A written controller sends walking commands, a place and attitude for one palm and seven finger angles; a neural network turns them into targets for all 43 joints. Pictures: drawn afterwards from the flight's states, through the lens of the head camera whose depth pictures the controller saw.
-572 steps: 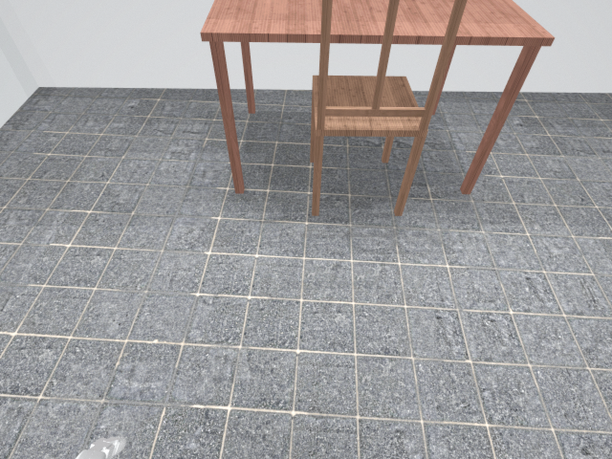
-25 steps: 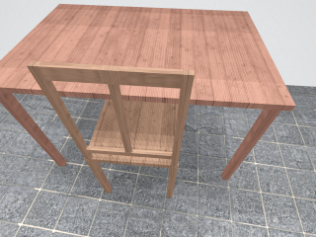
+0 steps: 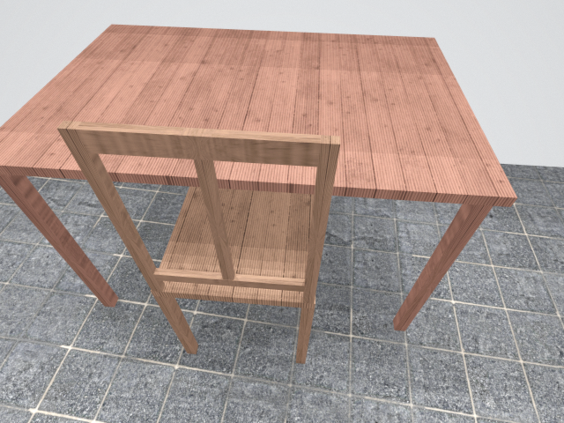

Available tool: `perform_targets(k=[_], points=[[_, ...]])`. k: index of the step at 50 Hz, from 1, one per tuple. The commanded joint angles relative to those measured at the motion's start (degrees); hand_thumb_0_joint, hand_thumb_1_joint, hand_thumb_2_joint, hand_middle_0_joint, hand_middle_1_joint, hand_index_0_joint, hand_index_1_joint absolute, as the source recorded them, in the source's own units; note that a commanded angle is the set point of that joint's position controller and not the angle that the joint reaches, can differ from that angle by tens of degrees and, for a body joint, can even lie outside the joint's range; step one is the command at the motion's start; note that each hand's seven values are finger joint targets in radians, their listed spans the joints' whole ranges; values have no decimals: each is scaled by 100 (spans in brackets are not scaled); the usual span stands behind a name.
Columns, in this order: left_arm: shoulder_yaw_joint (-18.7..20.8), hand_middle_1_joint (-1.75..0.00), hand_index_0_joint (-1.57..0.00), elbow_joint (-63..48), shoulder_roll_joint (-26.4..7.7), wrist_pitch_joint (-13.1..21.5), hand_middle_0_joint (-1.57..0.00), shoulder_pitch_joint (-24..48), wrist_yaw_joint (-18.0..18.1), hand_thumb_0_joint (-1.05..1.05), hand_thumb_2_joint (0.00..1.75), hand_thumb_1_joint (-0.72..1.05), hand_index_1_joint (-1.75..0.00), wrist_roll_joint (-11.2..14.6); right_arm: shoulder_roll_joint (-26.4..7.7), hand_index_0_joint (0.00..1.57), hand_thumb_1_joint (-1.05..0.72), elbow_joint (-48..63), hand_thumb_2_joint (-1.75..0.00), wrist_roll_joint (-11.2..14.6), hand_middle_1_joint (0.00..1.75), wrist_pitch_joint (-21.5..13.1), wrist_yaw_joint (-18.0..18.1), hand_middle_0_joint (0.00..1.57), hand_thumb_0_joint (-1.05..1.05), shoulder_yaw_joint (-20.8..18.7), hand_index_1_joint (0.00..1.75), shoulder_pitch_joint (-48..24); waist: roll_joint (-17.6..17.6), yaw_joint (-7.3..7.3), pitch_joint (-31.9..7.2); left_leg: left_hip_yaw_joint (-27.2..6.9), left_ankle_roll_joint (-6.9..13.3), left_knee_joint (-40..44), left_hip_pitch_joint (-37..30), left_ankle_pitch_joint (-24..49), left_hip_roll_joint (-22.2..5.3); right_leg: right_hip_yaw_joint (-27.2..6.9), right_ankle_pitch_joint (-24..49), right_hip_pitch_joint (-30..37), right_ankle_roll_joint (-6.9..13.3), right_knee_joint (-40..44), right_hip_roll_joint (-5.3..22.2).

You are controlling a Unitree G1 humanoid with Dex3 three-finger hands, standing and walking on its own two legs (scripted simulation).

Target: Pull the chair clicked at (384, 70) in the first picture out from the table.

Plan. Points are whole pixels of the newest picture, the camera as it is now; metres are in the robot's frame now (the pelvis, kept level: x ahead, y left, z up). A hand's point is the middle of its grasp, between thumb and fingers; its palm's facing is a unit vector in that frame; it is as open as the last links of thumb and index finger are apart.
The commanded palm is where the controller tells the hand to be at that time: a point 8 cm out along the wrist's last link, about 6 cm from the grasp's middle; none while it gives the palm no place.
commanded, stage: come to a stop and stand still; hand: left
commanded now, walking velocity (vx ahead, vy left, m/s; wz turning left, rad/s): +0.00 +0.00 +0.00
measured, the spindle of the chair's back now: (218, 228) +0.46 +0.17 -0.05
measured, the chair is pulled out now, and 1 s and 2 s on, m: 0.00 0.00 0.00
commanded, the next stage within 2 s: look again from close up in 0.98 s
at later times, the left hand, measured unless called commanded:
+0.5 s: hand out of the picture +0.01 +0.24 -0.18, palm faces +0.00 -0.98 -0.20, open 7.3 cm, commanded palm none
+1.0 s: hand out of the picture -0.02 +0.25 -0.19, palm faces +0.03 -0.99 -0.16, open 7.3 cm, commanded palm none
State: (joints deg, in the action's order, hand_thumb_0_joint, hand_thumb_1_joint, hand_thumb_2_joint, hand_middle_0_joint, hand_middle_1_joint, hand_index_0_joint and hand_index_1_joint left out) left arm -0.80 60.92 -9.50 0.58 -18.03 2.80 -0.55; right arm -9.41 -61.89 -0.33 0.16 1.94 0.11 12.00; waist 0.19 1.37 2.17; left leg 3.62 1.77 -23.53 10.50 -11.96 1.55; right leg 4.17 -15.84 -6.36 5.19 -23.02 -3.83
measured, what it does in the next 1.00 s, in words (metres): shifts its weight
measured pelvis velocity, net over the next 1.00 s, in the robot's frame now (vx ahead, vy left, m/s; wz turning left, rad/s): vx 0.01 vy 0.09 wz -0.01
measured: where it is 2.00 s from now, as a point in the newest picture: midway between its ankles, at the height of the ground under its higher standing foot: outside the picture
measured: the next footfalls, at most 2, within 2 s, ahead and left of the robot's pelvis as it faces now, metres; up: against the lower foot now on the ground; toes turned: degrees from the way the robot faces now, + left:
none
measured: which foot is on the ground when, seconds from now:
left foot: down 0.00-1.00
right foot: down 0.00-1.00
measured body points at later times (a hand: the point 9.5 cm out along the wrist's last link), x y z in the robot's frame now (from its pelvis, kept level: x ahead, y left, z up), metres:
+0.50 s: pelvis -0.02 +0.07 +0.00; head -0.01 +0.07 +0.45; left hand +0.01 +0.29 -0.16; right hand -0.04 -0.14 -0.16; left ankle -0.01 +0.12 -0.74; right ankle -0.03 -0.05 -0.74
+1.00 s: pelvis +0.01 +0.09 +0.00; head +0.02 +0.10 +0.45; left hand -0.02 +0.30 -0.17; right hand +0.03 -0.14 -0.16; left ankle -0.01 +0.12 -0.74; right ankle -0.03 -0.05 -0.74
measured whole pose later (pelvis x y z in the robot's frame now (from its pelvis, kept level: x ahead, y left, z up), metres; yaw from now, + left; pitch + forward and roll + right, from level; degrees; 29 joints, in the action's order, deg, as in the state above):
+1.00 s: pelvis +0.01 +0.09 +0.00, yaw +0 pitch +0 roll +0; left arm -1.1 64.2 -7.9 -0.2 -17.8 2.6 -0.5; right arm -9.3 -63.7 -0.3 -2.0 2.4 0.7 14.1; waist 1.2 1.0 2.1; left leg 3.6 7.2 -24.1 9.5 -14.5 6.4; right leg 1.7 -17.4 -8.2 -1.9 -26.1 2.4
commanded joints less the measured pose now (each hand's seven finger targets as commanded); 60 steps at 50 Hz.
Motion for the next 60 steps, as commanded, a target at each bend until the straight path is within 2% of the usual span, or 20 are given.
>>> perform_targets(k=[1,2,3,4,5,6,7,8,10,12,13,17,21,24,34,36,42,43,45,60], points=[[243,-30,-20,-346,-924,306,-20,-544,203,0,90,90,-30,-60,-379,20,-90,633,-90,19,30,-63,-35,20,0,-78,30,494,772,-281,-241,-509,-40,-1437,783,-850,-296,-1483,5137,331,-984,254,1741],[201,-30,-20,-405,-754,310,-20,-455,154,0,90,90,-30,-67,-421,20,-90,607,-90,6,30,-48,-39,20,0,-108,30,435,112,-238,-253,-471,-39,-1622,772,-934,-322,-1349,4976,186,-721,183,1739],[246,-30,-20,-467,-863,301,-20,-347,137,0,90,90,-30,-65,-328,20,-90,639,-90,-7,30,-35,-77,20,0,-98,30,516,-75,-277,-566,-405,-52,-1573,772,-822,-376,-1289,4463,352,-251,95,1822],[200,-30,-20,-537,-793,295,-20,-367,99,0,90,90,-30,-54,-276,20,-90,693,-90,-1,30,-27,-89,20,0,-75,30,460,-79,-258,-589,-395,-90,-1508,695,-801,-341,-1299,3672,248,148,124,1769],[202,-30,-20,-585,-777,278,-20,-278,86,0,90,90,-30,-61,-282,20,-90,725,-90,-4,30,-34,-93,20,0,-76,30,482,-16,-296,-547,-378,-114,-1300,592,-747,-337,-1280,2937,74,342,169,1699],[192,-30,-20,-592,-763,254,-20,-199,72,0,90,90,-30,-60,-279,20,-90,706,-90,-17,30,-41,-90,20,0,-82,30,536,55,-306,-402,-330,-132,-1034,381,-638,-321,-1226,2282,-238,346,225,1618],[182,-30,-20,-591,-760,224,-20,-101,63,0,90,90,-30,-52,-305,20,-90,663,-90,-22,30,-52,-88,20,0,-82,30,677,121,-366,-249,-371,-118,-690,118,-424,-353,-1159,1547,-597,259,240,1494],[179,-30,-20,-621,-709,188,-20,-16,41,0,90,90,-30,-43,-312,20,-90,622,-90,-35,30,-67,-98,20,0,-68,30,752,109,-347,13,-408,-98,-525,41,-239,-380,-1019,918,-877,154,259,1323],[163,-30,-20,-590,-587,157,-20,-81,20,0,90,90,-30,-14,-431,20,-90,582,-90,-66,30,-97,-87,20,0,-45,30,802,17,-260,307,-674,5,-297,237,-13,-598,-1009,149,-1071,-32,298,1041],[141,-30,-20,-519,-589,76,-20,-64,-1,0,90,90,-30,-2,-454,20,-90,529,-90,-63,30,-114,-85,20,0,-11,30,724,-227,-171,641,-1019,112,154,715,-307,-639,-858,-475,-926,-117,194,843],[155,-30,-20,-525,-580,51,-20,-113,-12,0,90,90,-30,-20,-474,20,-90,528,-90,-64,30,-127,-87,20,0,-14,30,722,-209,-111,771,-1108,157,332,964,-493,-672,-781,-532,-841,-142,134,769],[140,-30,-20,-459,-486,34,-20,-204,-28,0,90,90,-30,-7,-555,20,-90,451,-90,-68,30,-180,-63,20,0,-14,30,819,58,-82,387,-1242,217,553,855,-654,-688,-705,-339,-539,-180,-52,768],[141,-30,-20,-433,-442,11,-20,-183,-42,0,90,90,-30,-15,-577,20,-90,368,-90,-53,30,-219,-47,20,0,-33,30,815,-142,-47,154,-1465,294,791,707,-713,-806,-553,-172,-481,-248,-235,746],[128,-30,-20,-376,-394,-8,-20,-187,-54,0,90,90,-30,-31,-575,20,-90,311,-90,-41,30,-223,-28,20,0,-46,30,782,-192,-40,265,-1537,318,906,695,-811,-847,-510,-146,-589,-274,-227,744],[98,-30,-20,-49,-327,25,-20,-324,-33,0,90,90,-30,-19,-495,20,-90,63,-90,0,30,-275,21,20,0,-34,30,796,-93,-91,19,-1234,264,577,27,702,-765,-566,419,-554,-333,-66,888],[92,-30,-20,22,-329,30,-20,-362,-23,0,90,90,-30,-8,-505,20,-90,22,-90,5,30,-286,31,20,0,-26,30,819,-66,-119,-153,-1183,240,471,-183,1183,-739,-565,603,-481,-342,-102,916],[78,-30,-20,156,-296,-8,-20,-435,3,0,90,90,-30,-5,-536,20,-90,-70,-90,15,30,-278,70,20,0,-18,30,748,-150,-108,13,-1177,206,441,-355,1743,-780,-526,528,-559,-400,-121,907],[81,-30,-20,164,-299,-9,-20,-443,-1,0,90,90,-30,-14,-515,20,-90,-59,-90,20,30,-270,74,20,0,-20,30,701,-42,-95,113,-1149,230,433,-332,1761,-790,-527,550,-590,-396,-81,901],[76,-30,-20,187,-299,-12,-20,-459,5,0,90,90,-30,-10,-549,20,-90,-66,-90,16,30,-278,77,20,0,-16,30,702,-63,-106,8,-1137,201,398,-418,1935,-765,-546,669,-528,-397,-114,926],[92,-30,-20,186,-343,-46,-20,-408,-1,0,90,90,-30,-9,-542,20,-90,-130,-90,17,30,-262,63,20,0,-15,30,644,-21,-78,154,-1177,138,603,-319,1490,-726,-540,544,-442,-400,-31,967]])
